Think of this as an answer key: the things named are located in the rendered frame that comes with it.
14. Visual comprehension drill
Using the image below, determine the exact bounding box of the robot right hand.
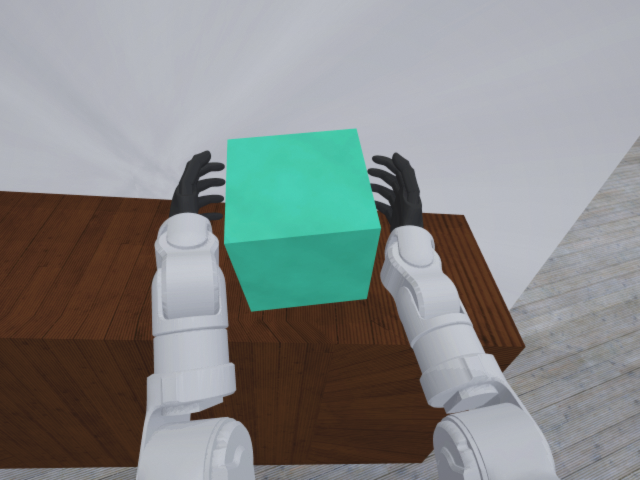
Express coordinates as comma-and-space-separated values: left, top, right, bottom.
367, 153, 424, 233

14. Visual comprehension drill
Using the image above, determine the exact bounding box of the left robot forearm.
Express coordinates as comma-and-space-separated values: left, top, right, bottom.
136, 213, 236, 480

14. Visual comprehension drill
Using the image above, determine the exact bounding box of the robot left upper arm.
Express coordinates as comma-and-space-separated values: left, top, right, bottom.
137, 417, 255, 480

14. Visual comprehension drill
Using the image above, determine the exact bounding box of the pedestal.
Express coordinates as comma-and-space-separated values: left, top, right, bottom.
0, 191, 526, 469

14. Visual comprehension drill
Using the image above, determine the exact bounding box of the robot left hand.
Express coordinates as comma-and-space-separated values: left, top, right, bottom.
169, 150, 225, 221

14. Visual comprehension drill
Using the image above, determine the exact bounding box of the carton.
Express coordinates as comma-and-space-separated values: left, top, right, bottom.
224, 128, 381, 312

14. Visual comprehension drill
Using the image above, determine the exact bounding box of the right robot forearm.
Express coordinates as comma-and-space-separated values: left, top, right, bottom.
380, 225, 556, 472

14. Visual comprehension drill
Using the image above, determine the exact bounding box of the robot right upper arm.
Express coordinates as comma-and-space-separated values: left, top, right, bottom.
433, 403, 587, 480

